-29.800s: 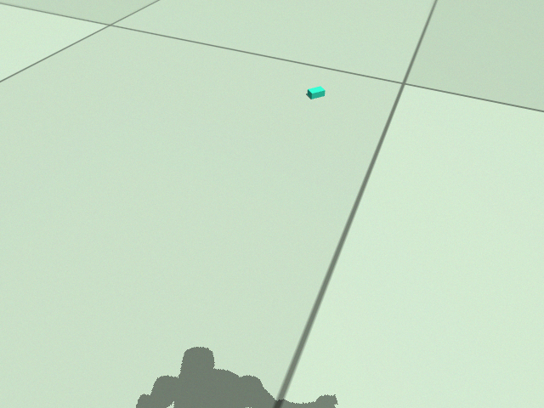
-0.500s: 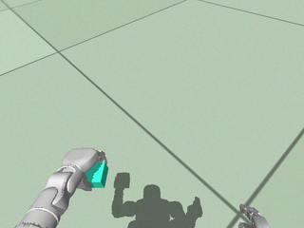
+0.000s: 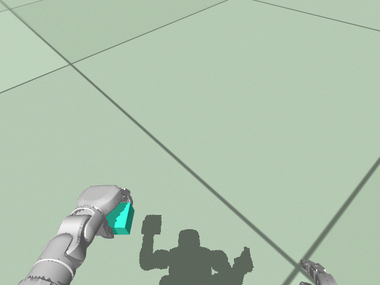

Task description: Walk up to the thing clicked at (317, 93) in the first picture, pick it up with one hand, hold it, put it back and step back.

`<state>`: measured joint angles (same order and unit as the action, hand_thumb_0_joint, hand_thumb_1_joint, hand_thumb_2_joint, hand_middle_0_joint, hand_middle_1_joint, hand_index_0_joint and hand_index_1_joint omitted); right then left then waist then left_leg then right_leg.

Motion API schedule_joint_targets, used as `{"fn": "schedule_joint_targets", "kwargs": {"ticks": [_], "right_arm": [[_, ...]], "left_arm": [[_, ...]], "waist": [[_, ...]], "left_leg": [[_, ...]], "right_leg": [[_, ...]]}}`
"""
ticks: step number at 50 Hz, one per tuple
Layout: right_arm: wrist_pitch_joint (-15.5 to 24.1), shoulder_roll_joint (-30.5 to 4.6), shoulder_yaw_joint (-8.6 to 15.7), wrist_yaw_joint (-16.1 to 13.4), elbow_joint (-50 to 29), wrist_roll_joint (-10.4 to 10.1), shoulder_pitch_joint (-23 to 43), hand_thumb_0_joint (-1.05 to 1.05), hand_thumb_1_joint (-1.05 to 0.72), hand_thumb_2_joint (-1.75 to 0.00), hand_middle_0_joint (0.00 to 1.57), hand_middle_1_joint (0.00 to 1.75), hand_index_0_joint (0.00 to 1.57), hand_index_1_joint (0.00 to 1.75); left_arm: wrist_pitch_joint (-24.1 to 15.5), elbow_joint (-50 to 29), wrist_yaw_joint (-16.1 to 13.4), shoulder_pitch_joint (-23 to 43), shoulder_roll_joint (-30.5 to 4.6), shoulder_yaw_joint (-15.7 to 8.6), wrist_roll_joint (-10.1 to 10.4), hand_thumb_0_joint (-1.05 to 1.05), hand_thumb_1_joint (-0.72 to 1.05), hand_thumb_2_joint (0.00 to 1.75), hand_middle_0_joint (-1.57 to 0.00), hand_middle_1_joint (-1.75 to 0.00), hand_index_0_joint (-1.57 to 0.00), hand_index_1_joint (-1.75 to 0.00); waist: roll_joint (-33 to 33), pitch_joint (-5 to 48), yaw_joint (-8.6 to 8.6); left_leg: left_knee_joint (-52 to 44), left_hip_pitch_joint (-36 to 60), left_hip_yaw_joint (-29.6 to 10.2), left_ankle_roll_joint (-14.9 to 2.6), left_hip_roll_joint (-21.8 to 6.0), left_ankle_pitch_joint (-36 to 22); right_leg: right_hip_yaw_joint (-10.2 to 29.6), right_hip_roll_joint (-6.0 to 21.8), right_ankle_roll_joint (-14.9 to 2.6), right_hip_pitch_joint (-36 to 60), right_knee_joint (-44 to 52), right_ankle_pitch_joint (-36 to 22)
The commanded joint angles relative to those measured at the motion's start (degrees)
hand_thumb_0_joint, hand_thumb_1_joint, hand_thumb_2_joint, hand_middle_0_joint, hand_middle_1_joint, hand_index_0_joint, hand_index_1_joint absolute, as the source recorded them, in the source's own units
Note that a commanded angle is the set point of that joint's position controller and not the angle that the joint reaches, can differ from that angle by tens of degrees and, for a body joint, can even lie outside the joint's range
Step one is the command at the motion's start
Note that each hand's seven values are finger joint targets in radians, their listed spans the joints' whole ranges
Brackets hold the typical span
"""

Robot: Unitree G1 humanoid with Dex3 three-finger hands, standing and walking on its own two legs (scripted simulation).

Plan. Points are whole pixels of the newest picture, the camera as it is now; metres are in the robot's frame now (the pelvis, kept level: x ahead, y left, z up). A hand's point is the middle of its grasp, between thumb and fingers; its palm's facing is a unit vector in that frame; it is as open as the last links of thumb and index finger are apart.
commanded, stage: crouch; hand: left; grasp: from above
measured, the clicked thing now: (109, 218) +0.31 +0.23 -0.06
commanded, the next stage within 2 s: none
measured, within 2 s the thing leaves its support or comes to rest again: neither
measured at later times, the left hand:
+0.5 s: hand (118, 228) +0.31 +0.22 -0.13, palm faces -0.44 +0.04 -0.90, open 9.0 cm
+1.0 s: hand (143, 231) +0.39 +0.22 -0.37, palm faces -0.45 +0.05 -0.89, open 9.0 cm
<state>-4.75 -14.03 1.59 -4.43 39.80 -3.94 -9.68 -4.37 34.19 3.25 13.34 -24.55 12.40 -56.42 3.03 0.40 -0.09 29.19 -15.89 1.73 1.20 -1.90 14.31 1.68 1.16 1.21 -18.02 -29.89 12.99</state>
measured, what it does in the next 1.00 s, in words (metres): lowers itself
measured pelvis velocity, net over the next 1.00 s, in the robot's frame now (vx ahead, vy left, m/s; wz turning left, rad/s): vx -0.06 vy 0.02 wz -0.01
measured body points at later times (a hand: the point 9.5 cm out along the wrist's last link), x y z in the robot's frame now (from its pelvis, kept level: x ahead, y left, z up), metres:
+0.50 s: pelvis -0.02 +0.00 -0.04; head +0.05 +0.00 +0.40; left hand +0.33 +0.22 -0.07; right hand +0.12 -0.27 -0.16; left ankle +0.01 +0.13 -0.73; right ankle +0.03 -0.13 -0.73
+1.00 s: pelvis -0.06 +0.02 -0.24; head +0.12 +0.04 +0.17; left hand +0.41 +0.21 -0.32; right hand -0.04 -0.25 -0.36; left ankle +0.01 +0.13 -0.74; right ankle +0.03 -0.13 -0.73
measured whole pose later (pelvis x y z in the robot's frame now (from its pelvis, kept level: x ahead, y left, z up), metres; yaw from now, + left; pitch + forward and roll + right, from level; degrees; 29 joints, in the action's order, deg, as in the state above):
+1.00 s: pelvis -0.06 +0.02 -0.24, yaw +0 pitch +34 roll -4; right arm -0.4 -11.9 2.5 -0.6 43.0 2.6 -14.6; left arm -3.1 75.1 -18.1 49.3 -26.5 5.4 -67.8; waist 3.2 11.1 11.6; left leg 100.7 -99.2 -2.2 -0.6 -1.2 35.7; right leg 1.0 1.0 2.9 -98.3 -96.7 32.6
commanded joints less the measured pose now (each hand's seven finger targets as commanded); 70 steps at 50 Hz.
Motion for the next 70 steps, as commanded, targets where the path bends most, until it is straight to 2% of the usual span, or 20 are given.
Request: {"fn": "schedule_joint_targets", "kwargs": {"ticks": [1, 5, 11, 17, 25, 29, 36, 39, 44, 46, 48, 50, 51, 53, 54, 59, 62, 65, 68, 70], "right_arm": [[2.2, -7.0, 2.2, -0.8, -8.0, 0.3, 5.6, 0.00, -0.91, -0.90, 0.20, 0.30, 0.20, 0.30], [2.0, -7.0, 2.2, -0.7, -8.0, 0.4, 5.5, 0.00, -0.88, -0.90, 0.20, 0.30, 0.20, 0.30], [1.3, -6.8, 2.2, -0.6, -7.7, 0.6, 4.8, 0.00, -0.90, -0.90, 0.20, 0.30, 0.20, 0.30], [0.6, -7.1, 2.9, 0.2, -5.6, 1.8, 2.5, 0.00, -0.90, -0.90, 0.20, 0.30, 0.20, 0.30], [1.0, -8.6, 4.9, 2.2, -3.3, 4.0, -3.3, 0.00, -0.90, -0.90, 0.20, 0.30, 0.20, 0.30], [2.1, -9.2, 5.5, 2.2, -2.4, 4.8, -5.3, 0.00, -0.90, -0.90, 0.20, 0.30, 0.20, 0.30], [4.3, -10.0, 6.0, 1.7, -1.3, 5.9, -8.5, 0.00, -0.90, -0.90, 0.20, 0.30, 0.20, 0.30], [4.8, -10.4, 6.1, 1.7, -1.5, 6.2, -9.6, 0.00, -0.90, -0.90, 0.20, 0.30, 0.20, 0.30], [5.4, -10.2, 5.5, 2.0, -0.6, 6.5, -10.2, 0.00, -0.90, -0.90, 0.20, 0.30, 0.20, 0.30], [5.7, -10.3, 5.2, 2.5, -0.6, 6.8, -10.6, 0.00, -0.90, -0.90, 0.20, 0.30, 0.20, 0.30], [6.0, -10.6, 5.1, 2.8, -0.9, 6.9, -10.6, 0.00, -0.90, -0.90, 0.20, 0.30, 0.20, 0.30], [6.1, -10.7, 4.5, 3.2, -0.8, 7.0, -10.6, 0.00, -0.90, -0.90, 0.20, 0.30, 0.20, 0.30], [6.4, -11.0, 4.4, 3.6, -0.6, 7.2, -11.3, 0.00, -0.90, -0.90, 0.20, 0.30, 0.20, 0.30], [6.7, -11.3, 4.2, 4.0, -0.5, 7.5, -11.6, 0.00, -0.90, -0.90, 0.20, 0.30, 0.20, 0.30], [6.9, -11.5, 4.0, 4.5, -0.4, 7.8, -12.4, 0.00, -0.90, -0.90, 0.20, 0.30, 0.20, 0.30], [7.4, -11.8, 3.6, 5.8, 0.2, 8.8, -13.2, 0.00, -0.91, -0.90, 0.20, 0.30, 0.20, 0.30], [7.5, -11.7, 3.4, 6.5, 0.5, 9.2, -13.4, 0.00, -0.91, -0.90, 0.20, 0.30, 0.20, 0.30], [7.6, -11.9, 3.3, 7.2, 0.8, 9.8, -13.8, 0.00, -0.91, -0.90, 0.20, 0.30, 0.20, 0.30], [7.5, -12.7, 3.4, 7.6, 0.9, 9.9, -13.8, 0.00, -0.91, -0.90, 0.20, 0.30, 0.20, 0.30], [7.3, -12.2, 3.2, 8.0, 0.8, 10.1, -13.1, 0.00, -0.91, -0.90, 0.20, 0.30, 0.20, 0.30]], "left_arm": [[-0.2, -10.5, -2.1, 19.2, -13.0, -7.2, 0.1, 0.00, 0.72, 0.47, -1.01, -0.53, -1.06, -0.48], [-0.6, -10.3, -2.1, 18.8, -11.2, -6.0, 1.0, 0.00, 0.69, 0.44, -0.93, -0.55, -1.02, -0.49], [-1.8, -3.8, -4.0, 15.4, -9.9, -6.1, -0.7, 0.00, 0.74, 0.56, -1.07, -0.54, -1.10, -0.51], [-4.6, 0.9, -11.3, 24.1, -10.4, -6.5, -4.6, 0.00, 0.71, 0.51, -1.05, -0.50, -1.08, -0.48], [-3.6, 17.7, -22.3, 34.8, -7.8, -4.8, -11.1, 0.00, 0.70, 0.47, -1.04, -0.50, -1.08, -0.47], [-1.9, 22.7, -25.1, 42.6, -9.3, -5.7, -11.8, 0.00, 0.71, 0.50, -1.05, -0.49, -1.09, -0.46], [0.2, 26.0, -25.8, 49.0, -9.1, -6.1, -11.0, 0.00, 0.75, 0.45, -1.09, -0.44, -1.12, -0.41], [1.6, 26.5, -25.5, 52.1, -12.3, -8.0, -11.0, 0.00, 0.74, 0.44, -1.09, -0.42, -1.12, -0.39], [2.4, 31.2, -24.4, 55.5, -13.4, -8.8, -11.3, 0.00, 0.79, 0.43, -1.14, -0.40, -1.16, -0.37], [2.1, 34.1, -23.5, 54.6, -11.5, -8.5, -10.8, 0.00, 0.80, 0.40, -1.12, -0.39, -1.16, -0.35], [1.3, 32.4, -23.1, 58.1, -14.6, -9.8, -11.0, 0.00, 0.81, 0.40, -1.13, -0.38, -1.17, -0.35], [0.4, 34.2, -22.8, 57.5, -14.0, -9.5, -11.3, 0.00, 0.80, 0.41, -1.14, -0.37, -1.17, -0.34], [-0.1, 34.7, -22.5, 57.4, -13.2, -9.4, -11.5, 0.00, 0.83, 0.43, -1.15, -0.39, -1.18, -0.36], [-1.0, 33.1, -23.0, 59.5, -16.7, -10.9, -12.7, 0.00, 0.81, 0.45, -1.14, -0.40, -1.17, -0.37], [-1.4, 33.4, -23.0, 60.0, -15.3, -10.7, -12.6, 0.00, 0.84, 0.45, -1.15, -0.41, -1.19, -0.38], [-2.8, 32.1, -25.0, 64.1, -18.6, -12.3, -14.7, 0.00, 0.77, 0.52, -1.13, -0.43, -1.15, -0.41], [-2.7, 30.2, -26.3, 67.3, -20.0, -12.9, -15.1, 0.00, 0.76, 0.53, -1.12, -0.42, -1.14, -0.40], [-2.2, 33.4, -26.5, 67.0, -18.7, -12.6, -14.9, 0.00, 0.77, 0.52, -1.12, -0.42, -1.14, -0.40], [-1.6, 34.2, -26.3, 68.0, -21.6, -14.0, -15.1, 0.00, 0.77, 0.52, -1.12, -0.43, -1.14, -0.41], [-1.8, 35.8, -25.6, 68.5, -19.3, -12.3, -14.4, 0.00, 0.75, 0.55, -1.11, -0.44, -1.13, -0.42]], "waist": [[-1.8, 14.5, -0.54], [-2.7, 13.9, 0.08], [-5.1, 10.8, 0.58], [-3.9, 14.9, 2.62], [-2.0, 23.9, 5.21], [0.8, 29.6, 6.21], [3.2, 40.7, 8.34], [5.1, 44.5, 8.09], [5.3, 42.8, 10.31], [4.6, 40.7, 11.21], [5.8, 43.4, 11.48], [5.7, 41.7, 12.43], [5.2, 42.1, 13.05], [7.2, 46.2, 12.71], [8.1, 46.1, 13.44], [11.0, 48.8, 14.54], [14.5, 53.0, 14.13], [13.5, 50.1, 15.78], [15.6, 51.1, 15.08], [13.8, 49.4, 16.64]], "left_leg": [[-3.0, 6.1, 0.7, -1.88, 2.9, -10.6], [-3.5, 6.3, 0.5, -1.88, 2.6, -9.5], [-2.2, 3.5, 0.4, -1.93, 3.0, -8.7], [6.2, -3.7, 0.8, -1.81, 3.5, -6.4], [26.9, -25.0, 0.4, -1.44, 2.8, -1.1], [33.8, -33.6, -0.4, -1.33, 2.7, 3.6], [45.2, -44.6, -3.0, -1.42, 2.0, 7.6], [47.6, -46.5, -4.2, -1.01, 1.7, 7.9], [53.6, -56.8, -4.4, -1.36, 2.0, 13.9], [55.5, -59.8, -5.6, -1.33, 1.9, 16.2], [58.0, -61.1, -5.7, -1.47, 2.1, 17.5], [60.3, -64.9, -5.8, -1.46, 2.4, 18.9], [61.9, -65.4, -6.3, -1.46, 2.2, 17.8], [64.7, -64.9, -5.9, -1.34, 2.4, 15.4], [66.1, -65.1, -6.2, -1.18, 2.2, 13.4], [71.1, -67.9, -4.8, -1.29, 2.6, 13.8], [73.9, -67.3, -3.7, -1.30, 2.9, 10.6], [76.3, -69.5, -3.6, -1.45, 2.7, 10.0], [78.0, -69.8, -3.6, -1.27, 2.7, 9.2], [80.0, -73.4, -2.8, -1.78, 2.8, 9.9]], "right_leg": [[-1.2, -2.1, -1.28, 4.1, 4.8, -7.6], [-1.5, -2.5, -1.35, 3.8, 5.1, -6.3], [-1.4, -2.0, -1.27, 1.1, 4.3, -5.7], [-1.1, -1.5, -1.11, -6.4, -2.9, -5.2], [-1.2, -1.8, -1.84, -25.9, -21.7, -0.9], [-2.2, -2.0, -2.23, -34.8, -29.3, 3.3], [-3.4, -2.0, -2.91, -47.7, -42.6, 7.1], [-4.2, -1.9, -3.32, -51.8, -47.5, 8.0], [-4.4, -1.9, -3.60, -59.9, -53.7, 12.6], [-4.8, -1.7, -3.66, -64.6, -56.1, 14.9], [-5.0, -1.7, -3.72, -66.9, -58.3, 16.3], [-5.2, -1.6, -3.64, -69.8, -60.4, 17.4], [-5.4, -1.3, -3.55, -71.7, -61.7, 16.6], [-5.6, -1.3, -3.70, -73.1, -64.3, 15.1], [-5.7, -1.0, -3.58, -75.1, -65.6, 13.7], [-6.0, -0.8, -3.51, -77.2, -69.4, 13.5], [-6.2, -1.1, -3.75, -77.5, -72.1, 11.1], [-6.3, -0.9, -3.50, -79.3, -73.5, 10.4], [-6.6, -0.7, -3.58, -81.0, -75.8, 9.9], [-6.6, -1.3, -3.46, -80.3, -76.4, 9.6]]}}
